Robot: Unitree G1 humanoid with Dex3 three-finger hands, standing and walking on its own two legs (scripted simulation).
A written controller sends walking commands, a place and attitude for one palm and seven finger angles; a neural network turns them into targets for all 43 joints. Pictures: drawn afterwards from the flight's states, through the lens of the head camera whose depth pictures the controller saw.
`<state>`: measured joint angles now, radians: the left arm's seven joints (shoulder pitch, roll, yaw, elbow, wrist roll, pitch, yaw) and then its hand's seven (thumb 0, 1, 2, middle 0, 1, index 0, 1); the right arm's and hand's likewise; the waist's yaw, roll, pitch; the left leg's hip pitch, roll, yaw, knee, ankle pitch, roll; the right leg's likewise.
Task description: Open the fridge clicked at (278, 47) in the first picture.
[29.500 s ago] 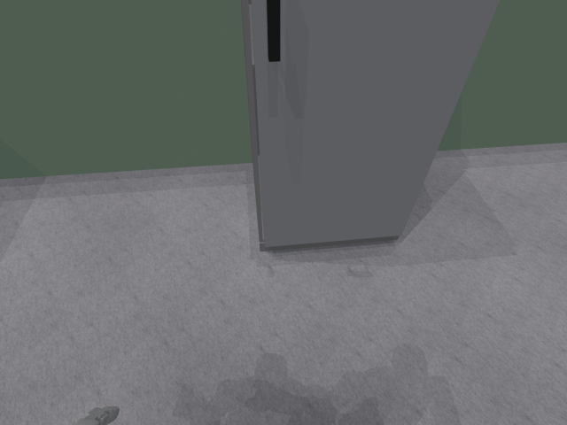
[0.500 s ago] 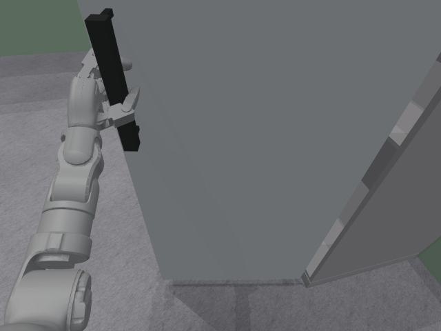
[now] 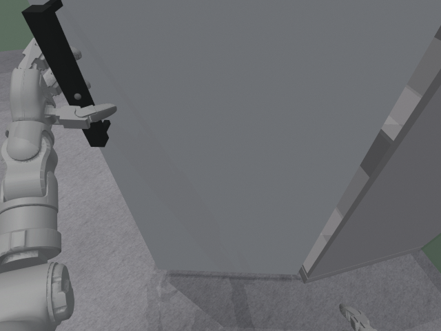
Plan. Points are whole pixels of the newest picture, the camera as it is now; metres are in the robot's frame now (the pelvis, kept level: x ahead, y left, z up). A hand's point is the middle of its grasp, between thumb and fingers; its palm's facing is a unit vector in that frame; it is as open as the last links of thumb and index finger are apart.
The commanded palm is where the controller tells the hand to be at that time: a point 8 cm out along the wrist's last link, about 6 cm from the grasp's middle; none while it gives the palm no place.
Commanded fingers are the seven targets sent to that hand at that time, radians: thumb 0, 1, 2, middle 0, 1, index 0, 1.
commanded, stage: loosen the grip on the handle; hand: left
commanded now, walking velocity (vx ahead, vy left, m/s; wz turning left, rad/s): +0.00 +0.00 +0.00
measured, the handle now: (80, 81) +0.45 +0.24 +0.24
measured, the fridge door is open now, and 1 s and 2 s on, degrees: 73 74 74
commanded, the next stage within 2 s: slip the hand off the handle in 0.28 s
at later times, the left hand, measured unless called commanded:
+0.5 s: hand (48, 97) +0.39 +0.27 +0.25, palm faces +0.26 -0.95 -0.17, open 14.6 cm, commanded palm +0.36 +0.32 +0.25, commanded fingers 0.00 -0.55 0.20 -0.25 -1.15 -0.25 -1.15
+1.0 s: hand (16, 96) +0.40 +0.32 +0.25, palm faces +0.24 -0.95 -0.20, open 14.7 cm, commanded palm +0.35 +0.36 +0.25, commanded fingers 0.00 -0.55 0.20 -0.25 -1.15 -0.25 -1.15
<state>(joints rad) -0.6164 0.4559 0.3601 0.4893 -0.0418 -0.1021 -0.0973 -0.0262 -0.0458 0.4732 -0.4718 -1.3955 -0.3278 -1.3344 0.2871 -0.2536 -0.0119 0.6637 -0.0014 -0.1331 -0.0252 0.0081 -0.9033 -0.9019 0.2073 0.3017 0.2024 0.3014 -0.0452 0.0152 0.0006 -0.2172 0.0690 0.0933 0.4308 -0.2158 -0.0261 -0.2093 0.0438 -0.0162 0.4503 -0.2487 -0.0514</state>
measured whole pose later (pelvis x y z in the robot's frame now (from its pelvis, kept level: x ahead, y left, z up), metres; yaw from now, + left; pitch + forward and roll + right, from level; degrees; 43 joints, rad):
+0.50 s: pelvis +0.00 +0.02 -0.01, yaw +2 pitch +1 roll +0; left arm -0.61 0.46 0.37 0.42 -0.08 -0.06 -0.12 -0.01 -0.55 0.20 -0.35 -1.20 -0.26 -1.16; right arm 0.24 -0.25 -0.01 0.71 0.03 -0.07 -0.07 0.01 -0.91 -0.90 0.20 0.30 0.20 0.30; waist -0.03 0.02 -0.02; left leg -0.28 0.04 0.06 0.53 -0.26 -0.01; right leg -0.25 0.01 -0.03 0.52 -0.29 -0.02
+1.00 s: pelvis -0.01 +0.06 +0.00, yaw +2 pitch +1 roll -1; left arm -0.69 0.54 0.35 0.56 -0.07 -0.09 -0.16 -0.01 -0.55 0.20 -0.26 -1.15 -0.26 -1.15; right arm 0.33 -0.24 0.02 0.73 0.03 -0.11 -0.09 0.01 -0.90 -0.90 0.21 0.30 0.20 0.30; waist -0.05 0.00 0.00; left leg -0.27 0.00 0.07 0.47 -0.22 0.04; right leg -0.22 -0.02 -0.02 0.41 -0.22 0.01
